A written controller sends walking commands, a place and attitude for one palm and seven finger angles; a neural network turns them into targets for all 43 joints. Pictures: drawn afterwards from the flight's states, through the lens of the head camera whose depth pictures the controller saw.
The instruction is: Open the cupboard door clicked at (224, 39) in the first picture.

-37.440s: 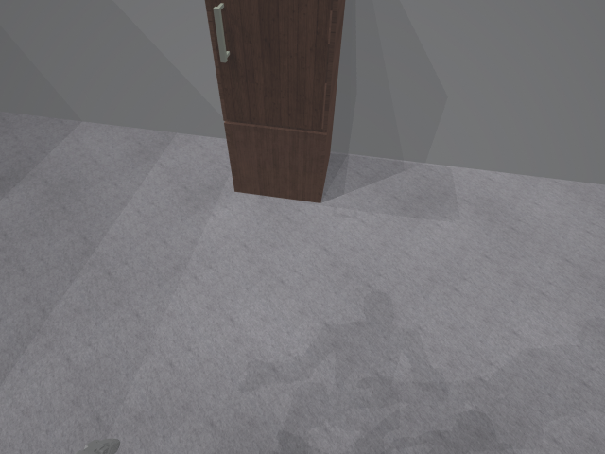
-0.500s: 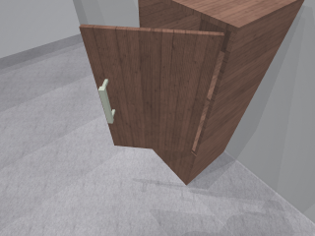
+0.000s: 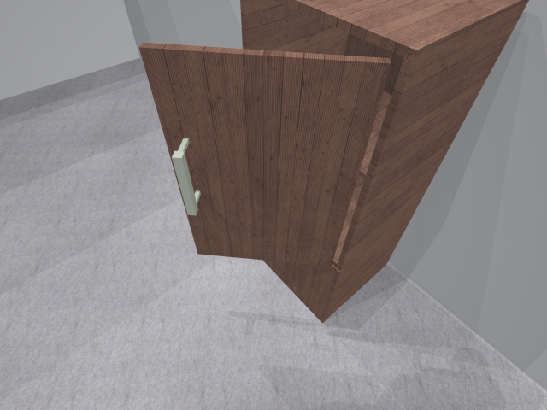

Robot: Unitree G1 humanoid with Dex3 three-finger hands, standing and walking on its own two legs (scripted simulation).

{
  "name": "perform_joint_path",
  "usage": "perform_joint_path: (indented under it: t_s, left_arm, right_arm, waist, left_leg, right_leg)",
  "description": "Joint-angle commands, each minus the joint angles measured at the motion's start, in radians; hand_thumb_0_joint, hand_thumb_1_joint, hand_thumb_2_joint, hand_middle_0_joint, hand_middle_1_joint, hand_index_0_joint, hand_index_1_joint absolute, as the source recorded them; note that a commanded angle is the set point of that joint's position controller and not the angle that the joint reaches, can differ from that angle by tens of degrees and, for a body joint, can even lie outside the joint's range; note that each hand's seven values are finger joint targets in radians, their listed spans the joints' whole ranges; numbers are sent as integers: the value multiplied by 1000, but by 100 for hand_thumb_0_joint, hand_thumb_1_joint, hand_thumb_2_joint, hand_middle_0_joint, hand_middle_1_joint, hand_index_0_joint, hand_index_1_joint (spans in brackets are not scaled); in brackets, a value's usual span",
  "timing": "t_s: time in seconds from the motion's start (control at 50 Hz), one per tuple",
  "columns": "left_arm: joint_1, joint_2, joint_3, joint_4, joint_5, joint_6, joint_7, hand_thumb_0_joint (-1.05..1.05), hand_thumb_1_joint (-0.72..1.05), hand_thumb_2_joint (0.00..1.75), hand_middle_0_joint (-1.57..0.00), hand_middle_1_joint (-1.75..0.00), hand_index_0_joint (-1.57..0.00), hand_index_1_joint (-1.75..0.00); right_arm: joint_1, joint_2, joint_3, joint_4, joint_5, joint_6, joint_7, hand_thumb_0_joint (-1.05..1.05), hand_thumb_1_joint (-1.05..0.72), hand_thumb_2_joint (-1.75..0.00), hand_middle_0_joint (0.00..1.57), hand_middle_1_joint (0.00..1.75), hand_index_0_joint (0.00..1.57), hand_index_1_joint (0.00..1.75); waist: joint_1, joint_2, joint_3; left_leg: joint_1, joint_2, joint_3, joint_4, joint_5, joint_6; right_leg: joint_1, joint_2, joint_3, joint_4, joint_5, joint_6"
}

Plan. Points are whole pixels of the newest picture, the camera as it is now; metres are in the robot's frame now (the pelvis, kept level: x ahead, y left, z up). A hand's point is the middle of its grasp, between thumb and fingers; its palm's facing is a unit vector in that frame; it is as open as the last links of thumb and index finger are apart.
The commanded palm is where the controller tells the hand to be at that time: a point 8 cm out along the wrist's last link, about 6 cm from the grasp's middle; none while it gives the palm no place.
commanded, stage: raise the hand with hooked fingers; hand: left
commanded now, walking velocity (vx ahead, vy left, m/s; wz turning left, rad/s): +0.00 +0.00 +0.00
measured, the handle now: (188, 178) +0.54 +0.21 -0.01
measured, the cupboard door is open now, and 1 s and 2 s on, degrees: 44 44 44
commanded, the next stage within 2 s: none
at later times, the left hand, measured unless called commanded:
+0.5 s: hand (137, 408) +0.14 +0.20 -0.07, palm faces +0.05 -1.00 +0.00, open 9.0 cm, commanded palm +0.13 +0.26 -0.05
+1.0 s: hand (110, 354) +0.20 +0.25 -0.03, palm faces -0.02 -1.00 -0.06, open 12.0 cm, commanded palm +0.17 +0.31 -0.02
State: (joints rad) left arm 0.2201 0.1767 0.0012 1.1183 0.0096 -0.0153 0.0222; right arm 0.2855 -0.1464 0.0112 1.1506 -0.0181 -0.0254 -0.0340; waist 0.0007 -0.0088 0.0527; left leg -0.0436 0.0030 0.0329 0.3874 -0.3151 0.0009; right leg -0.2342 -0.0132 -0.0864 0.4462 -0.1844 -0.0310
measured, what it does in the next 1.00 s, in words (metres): lowers itself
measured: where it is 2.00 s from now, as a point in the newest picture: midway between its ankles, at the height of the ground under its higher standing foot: outside the picture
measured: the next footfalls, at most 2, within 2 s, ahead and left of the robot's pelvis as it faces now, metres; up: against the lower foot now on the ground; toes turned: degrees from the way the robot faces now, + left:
none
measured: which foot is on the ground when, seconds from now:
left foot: down 0.00-1.00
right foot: down 0.00-1.00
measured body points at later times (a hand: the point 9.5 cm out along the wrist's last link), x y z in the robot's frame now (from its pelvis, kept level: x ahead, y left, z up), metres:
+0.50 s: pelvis -0.04 +0.00 -0.09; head +0.02 +0.02 +0.36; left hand +0.13 +0.26 -0.06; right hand +0.21 -0.24 -0.11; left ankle -0.06 +0.12 -0.74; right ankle +0.04 -0.10 -0.74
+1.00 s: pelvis -0.04 +0.02 -0.07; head +0.03 +0.04 +0.37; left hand +0.19 +0.30 -0.02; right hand +0.12 -0.23 -0.14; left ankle -0.06 +0.12 -0.74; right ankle +0.04 -0.10 -0.74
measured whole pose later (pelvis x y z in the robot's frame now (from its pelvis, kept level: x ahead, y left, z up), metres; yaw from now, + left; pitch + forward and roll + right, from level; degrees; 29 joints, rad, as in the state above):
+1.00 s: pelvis -0.04 +0.02 -0.07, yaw +1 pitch +13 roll -2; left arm 0.27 0.31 0.29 0.13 -0.32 -0.36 -0.40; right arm 0.29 -0.28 0.01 0.55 0.03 -0.25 -0.06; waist -0.02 0.00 -0.10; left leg -0.72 -0.01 0.01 1.07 -0.57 0.04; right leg -0.85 -0.06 -0.10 0.98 -0.35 -0.01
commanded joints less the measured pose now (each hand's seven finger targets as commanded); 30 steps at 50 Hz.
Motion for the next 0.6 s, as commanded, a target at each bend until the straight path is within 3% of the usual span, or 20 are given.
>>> perform_joint_path:
  t_s: [0.0, 0.02, 0.04, 0.06, 0.08, 0.1, 0.12, 0.14, 0.16, 0.2, 0.24, 0.26, 0.28, 0.32, 0.36, 0.42, 0.44, 0.5, 0.54, 0.58]
  left_arm:
    - [-632, 362, 187, -1528, -203, -254, 38, 0, 88, 89, -20, -32, -20, -32]
    - [-131, 264, 150, -1256, -119, -197, 75, 0, 85, 88, -20, -33, -20, -33]
    - [141, 41, 56, -1066, -164, -72, 93, 0, 83, 87, -21, -34, -21, -34]
    - [73, 1, 41, -1019, -176, -83, 75, 0, 81, 86, -21, -36, -21, -36]
    - [-11, 48, 88, -1032, -194, -145, 49, 0, 78, 85, -21, -37, -21, -37]
    - [51, 84, 158, -966, -197, -217, 10, 0, 76, 84, -21, -39, -21, -39]
    - [171, 47, 162, -906, -211, -290, -37, 0, 74, 83, -21, -40, -21, -40]
    - [283, 49, 193, -870, -215, -365, -88, 0, 71, 82, -21, -42, -21, -42]
    - [328, 20, 178, -887, -229, -446, -144, 0, 69, 81, -22, -43, -22, -43]
    - [334, 14, 177, -877, -259, -607, -265, 0, 64, 79, -22, -47, -22, -47]
    - [322, 101, 240, -845, -272, -723, -392, 0, 60, 77, -22, -50, -22, -50]
    - [328, 126, 267, -857, -293, -716, -432, 0, 57, 76, -22, -51, -22, -51]
    - [279, 132, 272, -905, -322, -687, -458, 0, 55, 75, -22, -53, -22, -53]
    - [177, 158, 286, -1039, -365, -615, -468, 0, 50, 73, -23, -55, -23, -55]
    - [89, 174, 288, -1172, -367, -579, -437, 0, 46, 71, -23, -58, -23, -58]
    - [44, 191, 270, -1375, -322, -582, -365, 0, 39, 68, -24, -63, -24, -63]
    - [-18, 215, 263, -1426, -319, -585, -359, 0, 36, 67, -24, -64, -24, -64]
    - [8, 187, 234, -1364, -296, -556, -367, 0, 29, 64, -24, -69, -24, -69]
    - [-10, 214, 251, -1282, -314, -510, -395, 0, 25, 62, -25, -72, -25, -72]
    - [18, 242, 294, -1252, -321, -458, -419, 0, 20, 60, -25, -75, -25, -75]
  right_arm:
    - [-38, -291, -44, -462, 66, -187, -34, 0, -90, -90, 20, 30, 20, 30]
    - [-115, -209, -32, -422, 43, -273, -66, 0, -90, -90, 20, 30, 20, 30]
    - [-106, -164, -37, -423, 58, -293, -58, 0, -90, -90, 20, 30, 20, 30]
    - [-84, -195, -35, -395, 57, -297, -49, 0, -90, -90, 20, 30, 20, 30]
    - [-107, -228, -55, -457, 49, -312, -42, 0, -90, -90, 20, 30, 20, 30]
    - [-83, -242, -77, -476, 35, -320, -35, 0, -90, -90, 20, 30, 20, 30]
    - [-95, -238, -82, -515, 25, -328, -24, 0, -90, -90, 20, 30, 20, 30]
    - [-110, -229, -85, -556, 26, -338, -5, 0, -90, -90, 20, 30, 20, 30]
    - [-117, -218, -83, -590, 21, -342, 13, 0, -90, -90, 20, 30, 20, 30]
    - [-149, -223, -94, -640, 24, -341, 40, 0, -90, -90, 20, 30, 20, 30]
    - [-151, -247, -111, -690, 34, -337, 59, 0, -90, -90, 20, 30, 20, 30]
    - [-167, -252, -109, -729, 46, -327, 56, 0, -90, -90, 20, 30, 20, 30]
    - [-179, -258, -108, -767, 58, -316, 47, 0, -90, -90, 20, 30, 20, 30]
    - [-185, -255, -102, -827, 71, -302, 28, 0, -90, -90, 20, 30, 20, 30]
    - [-154, -244, -99, -842, 68, -292, 13, 0, -90, -90, 20, 30, 20, 30]
    - [-94, -228, -89, -825, 50, -283, 1, 0, -90, -90, 20, 30, 20, 30]
    - [-83, -235, -79, -816, 39, -277, -4, 0, -90, -90, 20, 30, 20, 30]
    - [-86, -231, -71, -778, 46, -274, -15, 0, -90, -90, 20, 30, 20, 30]
    - [-92, -242, -58, -767, 48, -274, -24, 0, -90, -90, 20, 30, 20, 30]
    - [-94, -242, -61, -768, 59, -276, -28, 0, -90, -90, 20, 30, 20, 30]
  waist:
    - [-57, 251, -511]
    - [22, 341, -450]
    - [1, 248, -249]
    - [-39, 26, -67]
    - [-60, -127, 36]
    - [-46, -214, -4]
    - [-17, -234, -37]
    - [30, -114, -83]
    - [47, -97, -141]
    - [46, -128, -162]
    - [37, -119, -208]
    - [51, -139, -246]
    - [47, -138, -264]
    - [40, -56, -309]
    - [22, 2, -344]
    - [-2, 111, -420]
    - [-28, 87, -413]
    - [-45, 109, -379]
    - [-47, 96, -335]
    - [-27, 71, -398]
  left_leg:
    - [-14, -11, -49, -8, 408, 1]
    - [-11, 9, -13, -11, 516, -10]
    - [-128, 26, -44, -11, 465, -49]
    - [-211, 22, -58, 18, 326, -31]
    - [-310, 15, -79, 58, 188, -1]
    - [-368, 4, -67, 109, 105, 8]
    - [-436, -6, -61, 162, 48, 7]
    - [-468, -24, -36, 209, 45, -6]
    - [-514, -34, -22, 258, 42, -18]
    - [-658, -43, -5, 380, -17, -23]
    - [-748, -51, -5, 493, -46, -20]
    - [-799, -58, 9, 520, -73, -8]
    - [-828, -65, 16, 536, -101, 1]
    - [-841, -68, 15, 554, -142, 10]
    - [-822, -48, -9, 571, -136, 15]
    - [-748, -27, -34, 589, 9, 18]
    - [-753, -19, -48, 609, 35, 20]
    - [-763, -11, -61, 608, 21, 17]
    - [-794, -11, -72, 600, -11, 16]
    - [-793, -16, -70, 577, -25, 16]
  right_leg:
    - [267, -63, 123, 47, 413, -15]
    - [213, -19, 90, 73, 197, -44]
    - [93, -22, 26, 61, 54, -22]
    - [-11, -16, 3, 32, 42, 1]
    - [-94, -19, 3, 24, -17, 15]
    - [-147, -18, -1, 45, -115, 22]
    - [-186, -20, 0, 95, -178, 22]
    - [-182, -27, 14, 153, -173, 9]
    - [-195, -25, 12, 220, -161, 5]
    - [-271, -29, 50, 315, -183, 0]
    - [-306, -46, 122, 376, -200, -12]
    - [-301, -55, 156, 379, -235, -7]
    - [-312, -57, 175, 375, -283, 0]
    - [-325, -58, 203, 359, -387, 6]
    - [-368, -41, 191, 390, -409, 4]
    - [-353, -18, 130, 473, -167, -3]
    - [-366, -6, 119, 499, -121, -5]
    - [-406, -4, 87, 497, -128, 2]
    - [-413, 5, 78, 489, -180, -2]
    - [-366, -5, 78, 467, -202, 9]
